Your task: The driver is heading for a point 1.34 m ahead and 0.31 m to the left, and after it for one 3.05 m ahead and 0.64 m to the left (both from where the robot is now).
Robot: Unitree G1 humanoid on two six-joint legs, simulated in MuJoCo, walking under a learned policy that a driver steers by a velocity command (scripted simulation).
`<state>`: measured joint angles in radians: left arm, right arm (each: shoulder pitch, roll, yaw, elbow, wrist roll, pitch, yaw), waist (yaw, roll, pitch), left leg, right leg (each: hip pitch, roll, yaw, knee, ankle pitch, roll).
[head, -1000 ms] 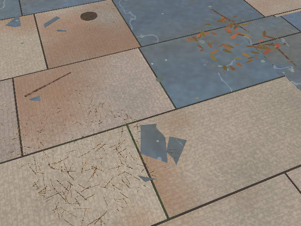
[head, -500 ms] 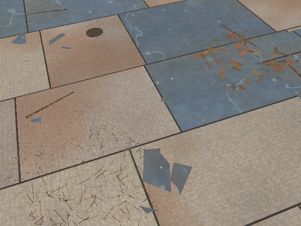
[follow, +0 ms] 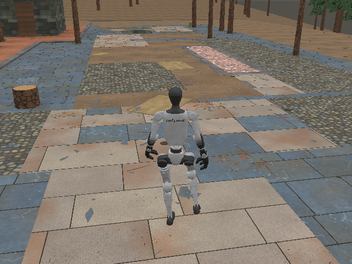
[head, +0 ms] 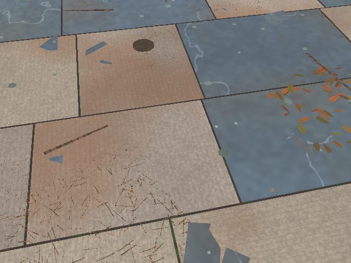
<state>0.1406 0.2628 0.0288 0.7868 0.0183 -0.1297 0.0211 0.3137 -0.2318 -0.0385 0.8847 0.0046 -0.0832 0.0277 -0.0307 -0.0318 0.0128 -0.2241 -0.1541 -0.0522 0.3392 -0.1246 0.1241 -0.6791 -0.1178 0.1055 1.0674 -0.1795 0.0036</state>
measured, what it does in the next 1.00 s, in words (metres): walks ahead, turning left: right foot, then left foot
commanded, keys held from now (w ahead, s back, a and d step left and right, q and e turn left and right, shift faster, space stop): w+q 0.74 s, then w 0.26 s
